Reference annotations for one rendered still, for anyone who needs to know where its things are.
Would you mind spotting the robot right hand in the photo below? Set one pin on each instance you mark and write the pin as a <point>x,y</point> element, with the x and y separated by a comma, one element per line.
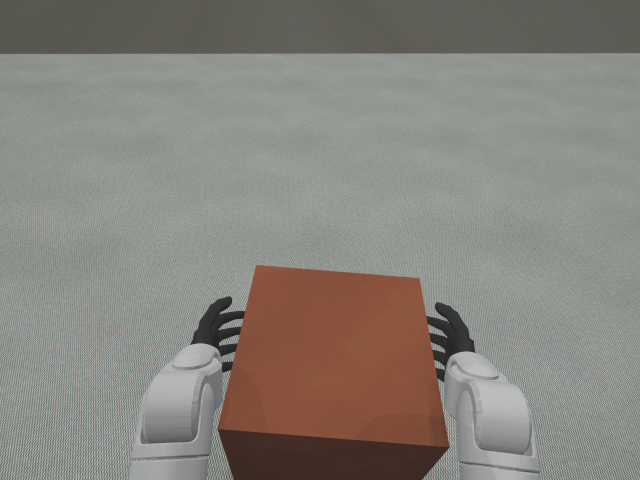
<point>457,340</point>

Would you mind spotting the robot left forearm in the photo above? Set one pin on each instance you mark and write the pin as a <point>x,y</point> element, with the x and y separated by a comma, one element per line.
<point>175,420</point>

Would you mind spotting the robot right forearm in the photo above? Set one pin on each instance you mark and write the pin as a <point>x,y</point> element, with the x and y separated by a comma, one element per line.
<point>495,428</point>

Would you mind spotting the carton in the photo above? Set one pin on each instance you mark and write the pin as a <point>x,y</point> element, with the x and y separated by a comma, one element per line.
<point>333,379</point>

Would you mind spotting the robot left hand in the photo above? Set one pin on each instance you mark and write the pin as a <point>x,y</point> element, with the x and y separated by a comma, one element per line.
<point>208,333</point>

